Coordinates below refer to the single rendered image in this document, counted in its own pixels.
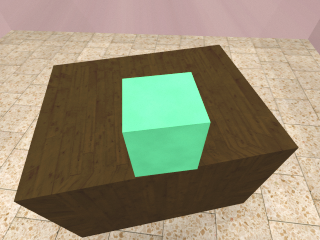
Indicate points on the carton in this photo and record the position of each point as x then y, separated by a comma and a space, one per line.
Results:
164, 123

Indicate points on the pedestal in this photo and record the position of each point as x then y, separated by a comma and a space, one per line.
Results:
78, 173

